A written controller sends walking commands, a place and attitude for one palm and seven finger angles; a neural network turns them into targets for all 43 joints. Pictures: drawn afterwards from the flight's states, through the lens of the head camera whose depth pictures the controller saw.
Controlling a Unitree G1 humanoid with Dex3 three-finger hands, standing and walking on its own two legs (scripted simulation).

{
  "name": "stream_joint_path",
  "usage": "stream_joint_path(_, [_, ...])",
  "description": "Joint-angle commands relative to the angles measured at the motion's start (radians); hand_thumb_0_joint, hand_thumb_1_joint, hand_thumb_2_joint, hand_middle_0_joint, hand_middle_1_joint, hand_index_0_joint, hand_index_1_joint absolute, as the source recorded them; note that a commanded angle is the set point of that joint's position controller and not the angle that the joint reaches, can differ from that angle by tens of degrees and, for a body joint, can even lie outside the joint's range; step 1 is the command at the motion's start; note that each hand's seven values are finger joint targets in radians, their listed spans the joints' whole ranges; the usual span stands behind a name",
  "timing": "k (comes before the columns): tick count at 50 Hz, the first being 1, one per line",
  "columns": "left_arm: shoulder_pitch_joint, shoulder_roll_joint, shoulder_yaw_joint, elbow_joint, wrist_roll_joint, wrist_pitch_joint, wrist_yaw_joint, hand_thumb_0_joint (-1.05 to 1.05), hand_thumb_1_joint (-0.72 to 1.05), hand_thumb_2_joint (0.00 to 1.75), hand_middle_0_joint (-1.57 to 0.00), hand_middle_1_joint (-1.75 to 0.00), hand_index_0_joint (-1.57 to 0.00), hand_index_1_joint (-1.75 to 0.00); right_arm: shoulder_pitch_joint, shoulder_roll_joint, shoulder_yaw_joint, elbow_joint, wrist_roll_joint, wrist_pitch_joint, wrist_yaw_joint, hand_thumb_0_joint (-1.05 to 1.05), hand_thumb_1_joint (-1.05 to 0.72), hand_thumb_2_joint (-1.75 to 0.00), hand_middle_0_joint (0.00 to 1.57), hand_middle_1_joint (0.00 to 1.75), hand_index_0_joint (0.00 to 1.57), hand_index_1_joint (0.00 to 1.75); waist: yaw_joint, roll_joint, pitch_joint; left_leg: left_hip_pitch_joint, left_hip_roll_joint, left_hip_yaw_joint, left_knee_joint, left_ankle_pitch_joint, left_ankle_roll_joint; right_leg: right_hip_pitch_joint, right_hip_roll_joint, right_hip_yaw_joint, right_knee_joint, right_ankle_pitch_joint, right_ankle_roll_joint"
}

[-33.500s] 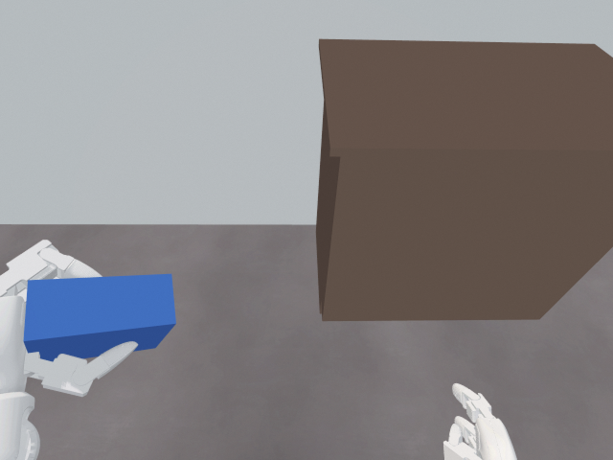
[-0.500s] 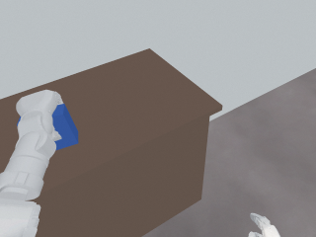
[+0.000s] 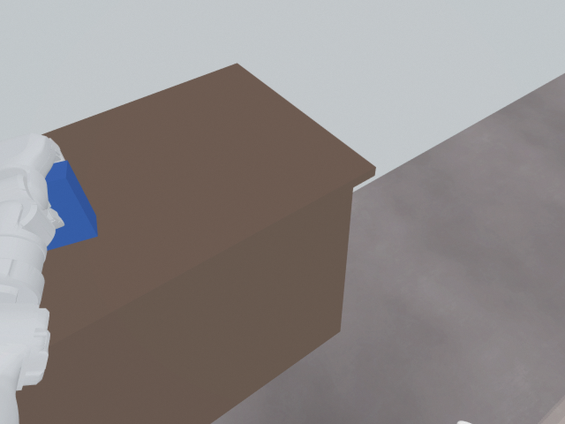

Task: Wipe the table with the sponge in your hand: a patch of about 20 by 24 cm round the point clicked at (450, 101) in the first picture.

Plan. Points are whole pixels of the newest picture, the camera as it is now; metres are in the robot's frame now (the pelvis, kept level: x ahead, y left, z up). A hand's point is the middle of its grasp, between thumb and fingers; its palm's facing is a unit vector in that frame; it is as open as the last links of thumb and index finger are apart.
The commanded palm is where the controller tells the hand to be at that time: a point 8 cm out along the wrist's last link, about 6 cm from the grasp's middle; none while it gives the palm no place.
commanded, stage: wipe forward along the middle lane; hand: left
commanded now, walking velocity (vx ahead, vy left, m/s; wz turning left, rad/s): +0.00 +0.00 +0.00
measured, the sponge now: (49, 218) +0.40 +0.35 +0.12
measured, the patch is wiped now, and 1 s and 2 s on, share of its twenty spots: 0.95 0.95 0.95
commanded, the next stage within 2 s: slide back across to the first lane in 0.48 s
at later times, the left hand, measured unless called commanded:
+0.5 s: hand (25, 177) +0.45 +0.38 +0.16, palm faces -0.11 +0.00 -0.99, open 9.4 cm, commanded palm +0.44 +0.39 +0.18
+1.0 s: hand out of the picture +0.46 +0.43 +0.16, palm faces +0.01 -0.05 -1.00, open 9.4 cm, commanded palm +0.42 +0.44 +0.20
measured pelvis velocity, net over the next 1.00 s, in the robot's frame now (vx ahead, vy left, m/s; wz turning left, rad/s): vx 0.06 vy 0.11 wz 0.01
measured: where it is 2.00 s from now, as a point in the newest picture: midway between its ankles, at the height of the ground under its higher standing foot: outside the picture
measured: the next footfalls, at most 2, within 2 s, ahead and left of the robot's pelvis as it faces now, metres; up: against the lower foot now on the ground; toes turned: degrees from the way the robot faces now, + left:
none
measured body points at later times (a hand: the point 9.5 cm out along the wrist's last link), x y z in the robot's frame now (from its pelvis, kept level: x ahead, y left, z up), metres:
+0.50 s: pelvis +0.01 +0.03 +0.00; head +0.05 +0.01 +0.45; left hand +0.45 +0.38 +0.21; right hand +0.07 -0.24 -0.14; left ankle +0.03 +0.16 -0.72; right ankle +0.04 -0.01 -0.72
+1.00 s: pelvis +0.06 +0.11 +0.02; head +0.06 +0.09 +0.46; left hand +0.46 +0.43 +0.21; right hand +0.20 -0.14 -0.10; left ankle +0.03 +0.16 -0.72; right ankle +0.04 -0.01 -0.72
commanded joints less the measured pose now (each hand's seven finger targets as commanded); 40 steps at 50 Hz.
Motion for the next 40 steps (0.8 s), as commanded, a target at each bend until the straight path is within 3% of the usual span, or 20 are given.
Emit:
stream_joint_path(1, [-0.32, 0.388, 0.05, -0.022, 0.056, 0.022, 0.022, 0.0, 0.1, 1.3, -1.2, -1.6, -1.2, -1.6, -0.028, -0.14, -0.041, -0.111, -0.003, -0.041, -0.013, 0.0, -0.9, -0.9, 0.2, 0.3, 0.2, 0.3, 0.004, -0.127, -0.203, -0.22, -0.016, 0.032, -0.027, -0.02, 0.006, 0.366, -0.234, 0.315, -0.177, -0.106, 0.152])
stream_joint_path(5, [-0.357, 0.419, 0.061, -0.006, 0.057, -0.002, 0.003, 0.0, 0.1, 1.3, -1.2, -1.6, -1.2, -1.6, -0.009, -0.147, -0.044, -0.107, -0.002, -0.042, -0.016, 0.0, -0.9, -0.9, 0.2, 0.3, 0.2, 0.3, -0.009, -0.135, -0.225, -0.249, -0.012, 0.024, -0.007, -0.029, 0.001, 0.388, -0.249, 0.352, -0.165, -0.032, 0.162])
stream_joint_path(8, [-0.333, 0.41, 0.051, 0.01, 0.079, -0.025, 0.003, 0.0, 0.1, 1.3, -1.2, -1.6, -1.2, -1.6, 0.015, -0.144, -0.044, -0.113, -0.004, -0.037, -0.013, 0.0, -0.9, -0.9, 0.2, 0.3, 0.2, 0.3, -0.001, -0.096, -0.238, -0.248, -0.017, 0.031, -0.012, -0.004, 0.002, 0.38, -0.238, 0.315, -0.148, 0.002, 0.152])
stream_joint_path(10, [-0.349, 0.403, 0.049, 0.009, 0.078, -0.038, 0.003, 0.0, 0.1, 1.3, -1.2, -1.6, -1.2, -1.6, 0.022, -0.145, -0.047, -0.112, -0.004, -0.036, -0.012, 0.0, -0.9, -0.9, 0.2, 0.3, 0.2, 0.3, -0.007, -0.109, -0.248, -0.239, -0.013, 0.028, -0.013, 0.006, 0.003, 0.369, -0.231, 0.311, -0.147, 0.028, 0.147])
stream_joint_path(12, [-0.335, 0.396, 0.046, 0.03, 0.081, -0.044, 0.012, 0.0, 0.1, 1.3, -1.2, -1.6, -1.2, -1.6, 0.031, -0.146, -0.046, -0.113, -0.004, -0.033, -0.011, 0.0, -0.9, -0.9, 0.2, 0.3, 0.2, 0.3, -0.009, -0.123, -0.218, -0.25, -0.013, 0.029, -0.013, -0.014, 0.006, 0.346, -0.229, 0.302, -0.157, 0.0, 0.149])
stream_joint_path(13, [-0.337, 0.382, 0.037, 0.023, 0.079, -0.048, 0.015, 0.0, 0.1, 1.3, -1.2, -1.6, -1.2, -1.6, 0.027, -0.143, -0.046, -0.116, -0.003, -0.033, -0.01, 0.0, -0.9, -0.9, 0.2, 0.3, 0.2, 0.3, -0.009, -0.098, -0.207, -0.245, -0.013, 0.034, -0.016, -0.023, 0.007, 0.328, -0.228, 0.298, -0.166, -0.034, 0.146])
stream_joint_path(16, [-0.348, 0.389, 0.05, 0.035, 0.077, -0.054, 0.03, 0.0, 0.1, 1.3, -1.2, -1.6, -1.2, -1.6, 0.043, -0.145, -0.05, -0.109, -0.006, -0.034, -0.009, 0.0, -0.9, -0.9, 0.2, 0.3, 0.2, 0.3, -0.012, -0.119, -0.221, -0.233, -0.008, 0.036, -0.019, -0.004, 0.01, 0.326, -0.22, 0.276, -0.162, -0.006, 0.146])
stream_joint_path(18, [-0.367, 0.371, 0.027, 0.039, 0.077, -0.049, 0.037, 0.0, 0.1, 1.3, -1.2, -1.6, -1.2, -1.6, 0.041, -0.143, -0.047, -0.11, -0.003, -0.031, -0.009, 0.0, -0.9, -0.9, 0.2, 0.3, 0.2, 0.3, -0.018, -0.122, -0.204, -0.233, -0.012, 0.042, -0.029, -0.017, 0.013, 0.305, -0.213, 0.26, -0.174, -0.05, 0.146])
stream_joint_path(19, [-0.373, 0.39, 0.041, 0.053, 0.079, -0.046, 0.043, 0.0, 0.1, 1.3, -1.2, -1.6, -1.2, -1.6, 0.043, -0.146, -0.047, -0.104, -0.004, -0.033, -0.008, 0.0, -0.9, -0.9, 0.2, 0.3, 0.2, 0.3, -0.017, -0.127, -0.2, -0.231, -0.01, 0.041, -0.031, -0.025, 0.014, 0.296, -0.211, 0.262, -0.183, -0.082, 0.145])
stream_joint_path(22, [-0.39, 0.38, 0.028, 0.075, 0.089, -0.034, 0.052, 0.0, 0.1, 1.3, -1.2, -1.6, -1.2, -1.6, 0.052, -0.146, -0.046, -0.098, -0.005, -0.03, -0.008, 0.0, -0.9, -0.9, 0.2, 0.3, 0.2, 0.3, -0.023, -0.128, -0.203, -0.2, -0.011, 0.051, -0.05, 0.0, 0.02, 0.278, -0.191, 0.213, -0.185, -0.077, 0.142])
stream_joint_path(24, [-0.426, 0.341, -0.011, 0.086, 0.088, -0.022, 0.049, 0.0, 0.1, 1.3, -1.2, -1.6, -1.2, -1.6, 0.045, -0.141, -0.042, -0.095, -0.004, -0.034, -0.009, 0.0, -0.9, -0.9, 0.2, 0.3, 0.2, 0.3, -0.035, -0.123, -0.176, -0.18, -0.006, 0.055, -0.065, -0.024, 0.022, 0.241, -0.188, 0.205, -0.208, -0.152, 0.141])
stream_joint_path(25, [-0.452, 0.319, -0.022, 0.072, 0.082, -0.023, 0.044, 0.0, 0.1, 1.3, -1.2, -1.6, -1.2, -1.6, 0.042, -0.138, -0.044, -0.094, -0.005, -0.038, -0.008, 0.0, -0.9, -0.9, 0.2, 0.3, 0.2, 0.3, -0.036, -0.094, -0.182, -0.156, -0.002, 0.052, -0.073, -0.007, 0.022, 0.236, -0.186, 0.198, -0.207, -0.12, 0.134])
stream_joint_path(27, [-0.419, 0.331, -0.008, 0.089, 0.096, -0.02, 0.04, 0.0, 0.1, 1.3, -1.2, -1.6, -1.2, -1.6, 0.06, -0.138, -0.045, -0.089, -0.009, -0.036, -0.006, 0.0, -0.9, -0.9, 0.2, 0.3, 0.2, 0.3, -0.024, -0.084, -0.208, -0.129, -0.004, 0.055, -0.078, 0.035, 0.023, 0.255, -0.177, 0.168, -0.188, -0.048, 0.132])
stream_joint_path(30, [-0.347, 0.258, -0.022, 0.046, 0.085, -0.031, 0.028, 0.0, 0.1, 1.3, -1.2, -1.6, -1.2, -1.6, 0.05, -0.124, -0.048, -0.104, -0.011, -0.029, -0.002, 0.0, -0.9, -0.9, 0.2, 0.3, 0.2, 0.3, 0.004, -0.086, -0.263, -0.059, -0.006, 0.06, -0.098, 0.107, 0.026, 0.289, -0.166, 0.127, -0.166, 0.087, 0.125])
stream_joint_path(34, [-0.294, 0.264, 0.013, -0.024, 0.078, -0.043, 0.042, 0.0, 0.1, 1.3, -1.2, -1.6, -1.2, -1.6, 0.029, -0.119, -0.048, -0.126, -0.01, -0.019, 0.0, 0.0, -0.9, -0.9, 0.2, 0.3, 0.2, 0.3, 0.03, -0.117, -0.244, -0.011, -0.011, 0.063, -0.122, 0.139, 0.032, 0.308, -0.153, 0.092, -0.169, 0.114, 0.126])
stream_joint_path(35, [-0.295, 0.271, 0.035, -0.058, 0.071, -0.05, 0.044, 0.0, 0.1, 1.3, -1.2, -1.6, -1.2, -1.6, 0.015, -0.118, -0.049, -0.13, -0.011, -0.019, 0.0, 0.0, -0.9, -0.9, 0.2, 0.3, 0.2, 0.3, 0.044, -0.094, -0.262, 0.021, -0.009, 0.055, -0.134, 0.187, 0.033, 0.314, -0.15, 0.079, -0.161, 0.157, 0.116])
stream_joint_path(39, [-0.252, 0.212, 0.02, -0.121, 0.055, -0.025, 0.072, 0.0, 0.1, 1.3, -1.2, -1.6, -1.2, -1.6, -0.025, -0.111, -0.048, -0.142, -0.006, -0.016, 0.011, 0.0, -0.9, -0.9, 0.2, 0.3, 0.2, 0.3, 0.058, -0.102, -0.189, 0.092, -0.004, 0.047, -0.168, 0.224, 0.032, 0.279, -0.136, 0.035, -0.178, 0.124, 0.112])
stream_joint_path(40, [-0.246, 0.222, 0.041, -0.141, 0.045, -0.018, 0.074, 0.0, 0.1, 1.3, -1.2, -1.6, -1.2, -1.6, -0.045, -0.11, -0.045, -0.146, -0.006, -0.017, 0.013, 0.0, -0.9, -0.9, 0.2, 0.3, 0.2, 0.3, 0.075, -0.078, -0.194, 0.116, -0.003, 0.038, -0.182, 0.268, 0.03, 0.284, -0.134, 0.029, -0.178, 0.141, 0.102])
